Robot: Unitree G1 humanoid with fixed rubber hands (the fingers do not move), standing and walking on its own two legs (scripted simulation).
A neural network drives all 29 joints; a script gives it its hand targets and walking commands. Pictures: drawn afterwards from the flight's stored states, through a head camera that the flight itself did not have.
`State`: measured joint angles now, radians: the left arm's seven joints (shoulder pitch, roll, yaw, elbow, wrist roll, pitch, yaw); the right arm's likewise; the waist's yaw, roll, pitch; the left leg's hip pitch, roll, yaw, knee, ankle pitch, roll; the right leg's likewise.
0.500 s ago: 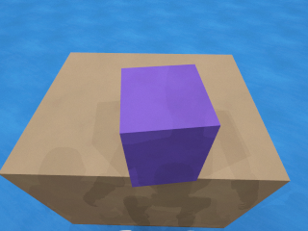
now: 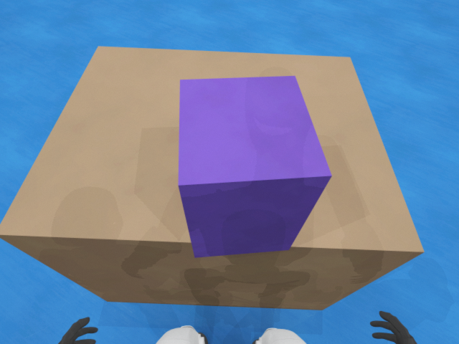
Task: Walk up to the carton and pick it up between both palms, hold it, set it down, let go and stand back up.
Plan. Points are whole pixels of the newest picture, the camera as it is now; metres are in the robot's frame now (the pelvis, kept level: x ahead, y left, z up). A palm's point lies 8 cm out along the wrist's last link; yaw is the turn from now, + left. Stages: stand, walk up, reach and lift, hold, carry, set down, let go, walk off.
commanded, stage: walk up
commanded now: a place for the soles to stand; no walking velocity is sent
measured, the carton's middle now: (240, 174) +0.38 -0.01 +0.05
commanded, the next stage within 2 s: stand in 0.28 s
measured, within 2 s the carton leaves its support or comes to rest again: neither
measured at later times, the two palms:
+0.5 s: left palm out of the picture +0.05 +0.32 -0.14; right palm out of the picture +0.02 -0.28 -0.12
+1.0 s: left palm out of the picture +0.06 +0.29 -0.11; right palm out of the picture +0.11 -0.28 -0.10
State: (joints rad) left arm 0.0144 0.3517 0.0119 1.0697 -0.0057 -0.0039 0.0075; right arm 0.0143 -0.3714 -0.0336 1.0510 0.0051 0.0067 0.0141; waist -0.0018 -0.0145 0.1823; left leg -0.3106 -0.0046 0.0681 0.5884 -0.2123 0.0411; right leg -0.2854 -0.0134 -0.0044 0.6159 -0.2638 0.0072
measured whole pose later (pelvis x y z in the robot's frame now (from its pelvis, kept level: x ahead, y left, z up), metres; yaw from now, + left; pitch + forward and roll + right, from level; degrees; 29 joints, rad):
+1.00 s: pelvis -0.01 +0.01 +0.02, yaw +2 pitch -3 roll +0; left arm 0.08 0.31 0.01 1.16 0.00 -0.02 -0.01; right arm 0.04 -0.33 -0.01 1.11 0.00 -0.02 0.01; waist 0.01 0.00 0.08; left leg -0.10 -0.01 0.02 0.40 -0.24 0.02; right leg -0.18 -0.01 0.00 0.39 -0.16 0.01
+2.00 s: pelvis +0.00 +0.00 +0.00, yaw +2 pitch -2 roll -1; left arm 0.02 0.29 0.04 0.75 0.01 0.40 0.03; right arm 0.02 -0.27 -0.12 1.01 -0.08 -0.04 0.08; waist -0.01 -0.02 0.15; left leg -0.22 0.02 0.02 0.62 -0.36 0.00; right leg -0.29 0.00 -0.02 0.58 -0.26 0.00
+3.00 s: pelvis -0.02 -0.01 +0.02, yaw +1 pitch -7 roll +1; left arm 0.27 0.17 0.01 0.20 -0.11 0.29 0.08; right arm 0.42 -0.20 -0.06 0.14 0.03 0.11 0.02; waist 0.02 -0.01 0.05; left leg -0.03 0.02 0.06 0.36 -0.21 -0.01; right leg -0.13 0.00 0.00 0.41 -0.15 -0.02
